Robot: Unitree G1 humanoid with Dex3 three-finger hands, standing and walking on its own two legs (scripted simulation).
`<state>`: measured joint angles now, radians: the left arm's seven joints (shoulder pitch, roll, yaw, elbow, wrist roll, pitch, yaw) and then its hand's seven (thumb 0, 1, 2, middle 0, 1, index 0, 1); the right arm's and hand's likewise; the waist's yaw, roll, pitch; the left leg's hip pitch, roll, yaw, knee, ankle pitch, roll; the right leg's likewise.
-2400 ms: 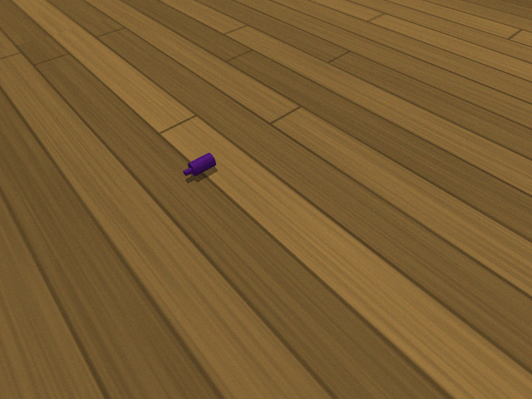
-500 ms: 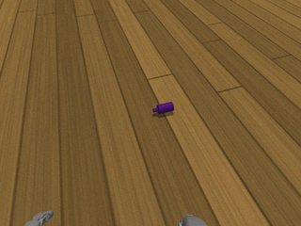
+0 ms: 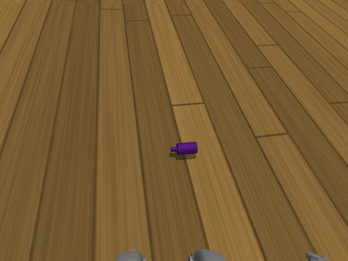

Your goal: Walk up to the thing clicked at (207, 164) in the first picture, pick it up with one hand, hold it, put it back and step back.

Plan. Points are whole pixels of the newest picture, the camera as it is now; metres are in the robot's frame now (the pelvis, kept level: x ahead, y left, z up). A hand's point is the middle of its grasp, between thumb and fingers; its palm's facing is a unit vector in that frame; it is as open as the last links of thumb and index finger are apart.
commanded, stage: walk up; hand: left
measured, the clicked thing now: (183, 148) +0.86 -0.10 -0.71
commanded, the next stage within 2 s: none
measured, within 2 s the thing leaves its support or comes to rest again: neither
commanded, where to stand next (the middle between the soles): +0.52 -0.43 m, yaw +11 degrees
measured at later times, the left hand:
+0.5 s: hand (133, 238) +0.19 +0.11 -0.12, palm faces +0.08 -0.93 -0.36, open 7.4 cm
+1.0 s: hand (193, 192) +0.33 -0.05 -0.15, palm faces +0.08 -0.91 -0.40, open 7.4 cm
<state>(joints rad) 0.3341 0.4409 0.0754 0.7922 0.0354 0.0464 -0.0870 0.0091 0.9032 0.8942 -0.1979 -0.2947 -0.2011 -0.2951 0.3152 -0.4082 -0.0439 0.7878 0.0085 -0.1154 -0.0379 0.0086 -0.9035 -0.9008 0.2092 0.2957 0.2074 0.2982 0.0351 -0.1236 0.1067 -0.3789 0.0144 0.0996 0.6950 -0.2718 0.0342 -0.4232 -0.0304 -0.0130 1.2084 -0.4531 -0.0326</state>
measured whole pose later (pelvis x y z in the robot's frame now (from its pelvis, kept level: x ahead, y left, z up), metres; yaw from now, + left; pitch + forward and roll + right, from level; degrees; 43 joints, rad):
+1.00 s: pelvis +0.29 -0.36 -0.02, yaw +6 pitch -2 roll +1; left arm 0.29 0.48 0.13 0.79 0.05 0.04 -0.10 0.00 0.90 0.89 -0.20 -0.29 -0.20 -0.30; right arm 0.34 -0.52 -0.09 0.94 -0.03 -0.05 -0.07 0.01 -0.90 -0.90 0.21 0.30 0.21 0.30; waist 0.01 -0.04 0.06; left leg -0.45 0.15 -0.10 1.03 -0.55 0.04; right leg -0.47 -0.09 -0.04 0.90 -0.38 0.03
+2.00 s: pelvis +0.44 -0.50 -0.01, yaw +13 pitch -1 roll +1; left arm 0.25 0.46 0.05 0.88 0.02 -0.03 0.04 0.00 0.90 0.89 -0.20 -0.30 -0.21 -0.30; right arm 0.18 -0.45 -0.08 0.91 -0.02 0.05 0.03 0.01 -0.91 -0.90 0.21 0.30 0.20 0.30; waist 0.03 0.03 0.12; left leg -0.38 0.04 0.00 0.81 -0.47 0.02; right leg -0.46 -0.12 -0.02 0.81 -0.34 0.03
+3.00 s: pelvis +0.46 -0.46 +0.03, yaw +11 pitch -3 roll +0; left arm 0.07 0.36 -0.01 1.15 0.00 -0.02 0.00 0.00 0.90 0.89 -0.20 -0.29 -0.20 -0.30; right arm 0.05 -0.36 -0.02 1.14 0.00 0.00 0.02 0.01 -0.91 -0.90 0.21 0.30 0.20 0.30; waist 0.01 0.00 0.07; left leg -0.09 0.00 0.04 0.36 -0.23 0.00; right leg -0.17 -0.05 0.02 0.37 -0.16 0.05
